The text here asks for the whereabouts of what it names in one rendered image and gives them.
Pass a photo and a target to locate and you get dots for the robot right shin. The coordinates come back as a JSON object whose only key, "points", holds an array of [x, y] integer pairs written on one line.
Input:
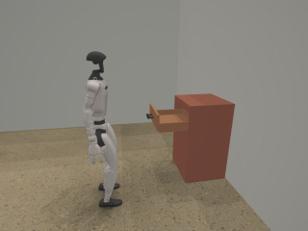
{"points": [[109, 184]]}

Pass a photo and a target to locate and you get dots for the handle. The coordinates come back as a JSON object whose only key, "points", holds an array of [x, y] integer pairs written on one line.
{"points": [[149, 116]]}

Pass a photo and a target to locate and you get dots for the right robot forearm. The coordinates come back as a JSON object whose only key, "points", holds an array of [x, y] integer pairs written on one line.
{"points": [[89, 121]]}

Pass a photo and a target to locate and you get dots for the robot right hand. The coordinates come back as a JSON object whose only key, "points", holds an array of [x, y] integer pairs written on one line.
{"points": [[95, 149]]}

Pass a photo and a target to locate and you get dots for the right robot upper arm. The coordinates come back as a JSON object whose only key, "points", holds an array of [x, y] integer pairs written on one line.
{"points": [[93, 88]]}

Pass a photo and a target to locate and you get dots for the cabinet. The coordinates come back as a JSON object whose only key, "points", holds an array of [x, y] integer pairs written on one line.
{"points": [[201, 153]]}

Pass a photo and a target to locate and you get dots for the drawer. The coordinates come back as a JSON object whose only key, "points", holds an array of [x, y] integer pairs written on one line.
{"points": [[169, 120]]}

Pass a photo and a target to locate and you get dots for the humanoid robot head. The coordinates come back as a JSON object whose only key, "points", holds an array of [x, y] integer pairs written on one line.
{"points": [[97, 58]]}

